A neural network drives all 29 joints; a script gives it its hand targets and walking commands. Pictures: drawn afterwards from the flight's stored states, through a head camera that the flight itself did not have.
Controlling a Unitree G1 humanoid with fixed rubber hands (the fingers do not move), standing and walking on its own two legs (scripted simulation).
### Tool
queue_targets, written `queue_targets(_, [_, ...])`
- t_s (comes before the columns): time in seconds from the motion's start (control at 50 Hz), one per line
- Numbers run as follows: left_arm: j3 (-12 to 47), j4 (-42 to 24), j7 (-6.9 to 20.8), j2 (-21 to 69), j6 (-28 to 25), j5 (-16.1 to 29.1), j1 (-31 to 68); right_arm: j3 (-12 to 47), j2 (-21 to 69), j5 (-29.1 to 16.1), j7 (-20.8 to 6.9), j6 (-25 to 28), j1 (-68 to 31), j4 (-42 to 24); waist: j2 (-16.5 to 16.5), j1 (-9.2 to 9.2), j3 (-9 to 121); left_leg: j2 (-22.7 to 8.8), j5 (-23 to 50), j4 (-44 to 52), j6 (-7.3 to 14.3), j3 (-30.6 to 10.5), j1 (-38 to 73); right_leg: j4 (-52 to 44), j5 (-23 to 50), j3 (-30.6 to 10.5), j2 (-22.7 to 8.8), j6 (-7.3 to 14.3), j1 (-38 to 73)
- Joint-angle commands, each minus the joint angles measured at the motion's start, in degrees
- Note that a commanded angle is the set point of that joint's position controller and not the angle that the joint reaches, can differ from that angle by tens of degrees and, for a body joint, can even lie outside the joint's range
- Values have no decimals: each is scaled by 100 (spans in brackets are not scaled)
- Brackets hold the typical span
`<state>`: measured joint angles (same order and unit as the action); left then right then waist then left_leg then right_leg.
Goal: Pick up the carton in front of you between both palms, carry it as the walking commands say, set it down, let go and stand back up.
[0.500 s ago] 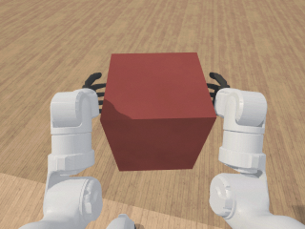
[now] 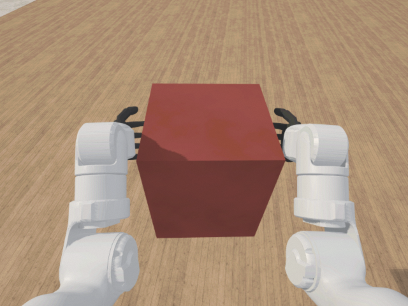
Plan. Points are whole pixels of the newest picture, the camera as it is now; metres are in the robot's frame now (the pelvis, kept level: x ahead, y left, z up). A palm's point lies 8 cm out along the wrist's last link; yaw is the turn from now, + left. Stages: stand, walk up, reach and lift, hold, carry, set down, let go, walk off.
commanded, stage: carry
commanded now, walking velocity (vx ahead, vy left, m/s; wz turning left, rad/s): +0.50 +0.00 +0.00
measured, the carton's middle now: (206, 164) +0.39 +0.00 +0.10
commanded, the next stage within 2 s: none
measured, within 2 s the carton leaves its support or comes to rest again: neither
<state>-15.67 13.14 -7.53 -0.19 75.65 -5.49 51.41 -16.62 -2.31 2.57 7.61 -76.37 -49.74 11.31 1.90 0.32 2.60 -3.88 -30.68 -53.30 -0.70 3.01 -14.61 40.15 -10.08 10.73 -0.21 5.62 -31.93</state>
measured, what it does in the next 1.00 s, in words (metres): walks ahead: left foot, then right foot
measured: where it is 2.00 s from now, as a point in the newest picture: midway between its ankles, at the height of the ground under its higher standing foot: (192, 164)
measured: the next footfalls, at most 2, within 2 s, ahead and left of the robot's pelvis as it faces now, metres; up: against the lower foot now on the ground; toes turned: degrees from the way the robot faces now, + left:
left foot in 0.36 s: +0.39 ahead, +0.11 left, +0.00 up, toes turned +7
right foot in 0.82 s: +0.67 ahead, -0.09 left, +0.00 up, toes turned -10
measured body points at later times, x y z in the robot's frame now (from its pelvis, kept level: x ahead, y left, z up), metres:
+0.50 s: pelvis +0.30 +0.04 +0.03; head +0.33 +0.05 +0.48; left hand +0.70 +0.18 +0.16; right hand +0.68 -0.12 +0.16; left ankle +0.35 +0.11 -0.70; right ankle +0.22 -0.09 -0.61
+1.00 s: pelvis +0.62 -0.01 +0.04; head +0.62 -0.02 +0.49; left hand +0.90 +0.15 +0.11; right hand +0.91 -0.15 +0.10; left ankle +0.59 +0.12 -0.64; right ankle +0.63 -0.08 -0.70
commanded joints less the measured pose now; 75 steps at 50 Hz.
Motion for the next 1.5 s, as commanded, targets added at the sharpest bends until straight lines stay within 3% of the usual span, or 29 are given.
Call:
queue_targets(0.0, [3120, -581, 1299, 6165, -90, 2533, 4133, 3169, 6446, -2306, -1411, 78, -4608, -401, -990, 486, 2967, 403, 170, -3010, 256, -491, -3299, -1435, 1600, -3922, -1974, 1263, 4898])
queue_targets(0.02, [3279, -919, 1311, 6292, -118, 2754, 4477, 3159, 6460, -2289, -1363, 97, -4600, -497, -447, 487, 2888, 235, 352, -2885, 303, -569, -3384, -1317, 1825, -3431, -1890, 1113, 4621])
queue_targets(0.04, [3424, -1261, 1317, 6408, -146, 2981, 4806, 3120, 6416, -2251, -1300, 104, -4579, -628, -374, 381, 2851, 116, 554, -2543, 315, -578, -3337, -1403, 1489, -3131, -1796, 918, 4366])
queue_targets(0.14, [3619, -2143, 1313, 6427, -76, 3406, 5196, 3114, 6074, -2042, -995, 86, -4395, -1250, -721, 304, 2813, 24, 669, -675, 273, -164, -2909, -1720, 1332, -2171, -1613, 825, 3784])
queue_targets(0.26, [3540, -1422, 1358, 6036, 78, 3055, 4380, 3196, 5712, -1811, -974, -48, -3913, -908, -977, 358, 2598, 428, 2403, 1844, 318, 504, -1606, -1374, 2645, -1010, -1199, 296, 3610])
queue_targets(0.32, [3448, -877, 1386, 6018, 55, 2875, 4160, 3186, 5827, -1882, -1128, -55, -3829, -422, -746, -96, 2881, 663, 3197, 3041, 476, 935, 464, -28, 3384, -314, -832, -151, 3068])
queue_targets(0.34, [3416, -717, 1389, 5959, 40, 2810, 4125, 3134, 5865, -1926, -1190, -46, -3764, -267, -494, -337, 3104, -119, 2976, 2817, 596, 22, 1748, 790, 2027, -413, -822, -365, 2004])
queue_targets(0.36, [3335, -544, 1400, 6085, 59, 2811, 4070, 3042, 5726, -1880, -1224, -24, -3820, -126, 818, -370, 3752, -1687, 3528, 2611, 1306, -2410, 3326, 2224, -304, -510, -273, -614, 361])
queue_targets(0.38, [3253, -478, 1389, 6068, 55, 2735, 4144, 3015, 5862, -1923, -1259, 28, -3752, 1, 1514, -457, 3610, -1826, 3631, 3004, 1758, -3490, 3807, 3176, -2002, -830, 331, -591, -953])
queue_targets(0.44, [3172, -373, 1344, 6389, -62, 2588, 4065, 3177, 6495, -2253, -1399, 156, -4175, -452, 258, -376, 2903, -1484, 3988, 2969, 1285, -2245, 2998, 3092, -1376, -1200, -277, -440, -1434])
queue_targets(0.6, [3523, -832, 1195, 7008, -508, 2204, 2529, 3689, 7311, -2451, -1641, 509, -3351, -1165, 594, -161, 2547, -1105, 4419, 3662, 944, -700, 2605, 468, -231, -612, -322, -701, -818])
queue_targets(0.7, [4235, -1834, 1282, 7069, -697, 2249, 1621, 4190, 7082, -2160, -1644, 715, -1994, -1939, 669, -190, 2204, -828, 5431, 3530, 679, 136, 2702, -1184, 929, -89, -56, -586, -7])
queue_targets(0.76, [4577, -2447, 1383, 6825, -697, 2289, 914, 4475, 6769, -1938, -1597, 753, -1055, -2406, 691, -110, 2453, -664, 6325, 2463, 418, 593, 2460, -2103, 1361, 350, 182, -421, 1595])
queue_targets(0.78, [4629, -2514, 1428, 6724, -687, 2257, 592, 4557, 6656, -1880, -1598, 742, -690, -2496, 507, -60, 2713, -561, 5945, 1792, 253, 701, 1721, -2050, 1209, 308, 105, -325, 2872])
queue_targets(0.8, [4627, -2535, 1484, 6613, -671, 2217, 117, 4649, 6499, -1861, -1616, 729, -485, -2620, 80, 126, 3096, -526, 4057, 769, 126, 547, 582, -1727, 1058, -793, -848, -160, 4224])
queue_targets(0.82, [4553, -2471, 1506, 6333, -696, 2006, -77, 4779, 6660, -1875, -1656, 653, -340, -2650, -1252, 131, 3635, 70, 2218, -738, -65, 399, -1394, -1497, 1438, -3088, -2282, 747, 5995])
queue_targets(0.84, [4559, -2422, 1534, 6343, -705, 1972, -545, 4762, 6532, -1855, -1707, 647, -25, -2662, -1774, 161, 3361, 548, 181, -1602, -53, 101, -2679, -1946, 1757, -3849, -2426, 1114, 6144])
queue_targets(0.9, [4847, -3062, 1647, 6529, -760, 2114, -692, 4959, 6658, -1872, -1754, 792, 343, -2875, -447, 102, 2600, -179, 720, -1312, 97, -355, -2803, -2176, 2002, -2491, -2102, 495, 4785])
queue_targets(0.94, [4928, -3348, 1707, 6632, -784, 2209, -893, 5104, 6679, -1903, -1714, 829, 532, -3248, -652, 69, 2338, -242, 1016, -368, 4, -144, -2192, -2609, 1335, -1787, -1865, 240, 3944])
queue_targets(1.0, [4983, -3605, 1774, 6362, -721, 2406, -1088, 5210, 6637, -1936, -1652, 837, 830, -3474, -938, 57, 2009, -200, 1465, 717, -117, 172, -1941, -2947, 678, -1203, -1638, 281, 3437])
queue_targets(1.12, [4912, -3406, 1780, 5762, -529, 2247, -1641, 5133, 6082, -1811, -1622, 611, 1382, -3357, -999, 74, 1300, -66, 2854, 2223, -33, 664, -1567, -3000, 899, -561, -1398, 53, 3130])
queue_targets(1.2, [4840, -3120, 1751, 5538, -422, 2103, -1628, 4981, 5822, -1785, -1681, 474, 1382, -3021, -995, 66, 885, 14, 2594, 2701, 91, 991, -1023, -2548, 915, -410, -1407, -105, 3033])
queue_targets(1.24, [4849, -2995, 1732, 5446, -384, 2085, -1493, 4850, 5711, -1778, -1700, 447, 1400, -2760, -636, -73, 1279, 261, 2032, 2724, 161, 1245, 638, -1048, 1571, 81, -1039, -337, 2318])
queue_targets(1.26, [4865, -2987, 1722, 5401, -353, 2118, -1390, 4767, 5630, -1725, -1713, 461, 1426, -2604, 176, -195, 1559, -672, 1039, 3143, 456, -337, 1777, 351, 1016, 217, -664, -645, 1121])
queue_targets(1.28, [4927, -3086, 1716, 5516, -318, 2181, -1144, 4743, 5709, -1686, -1725, 505, 1432, -2434, 1644, -269, 2024, -1863, 610, 3837, 1186, -2597, 2860, 2075, -628, 102, -83, -865, -318])
queue_targets(1.3, [4957, -3013, 1739, 5667, -347, 2229, -1059, 4771, 5892, -1782, -1730, 541, 1463, -2442, 1542, -189, 1921, -2031, 1606, 4108, 1313, -3073, 2821, 2867, -1770, -549, -46, -723, -1008])
queue_targets(1.36, [4999, -2989, 1796, 6247, -564, 2336, -1117, 4974, 6531, -2005, -1772, 712, 1048, -2890, 151, -112, 1978, -1780, 1882, 3983, 882, -1645, 1799, 2881, -960, -1118, -794, -484, -795])
queue_targets(1.44, [5156, -3319, 1702, 6442, -788, 2189, -1238, 5198, 6717, -2163, -1852, 894, 992, -3213, 537, -75, 1821, -1448, 1206, 4578, 721, -556, 1132, 1616, -250, -754, -818, -628, -379])
queue_targets(1.48, [5168, -3434, 1648, 6410, -823, 2162, -1418, 5241, 6570, -2179, -1859, 906, 1156, -3337, 467, -85, 1687, -1381, 1991, 4576, 820, -207, 1231, 923, -69, -547, -758, -734, -435])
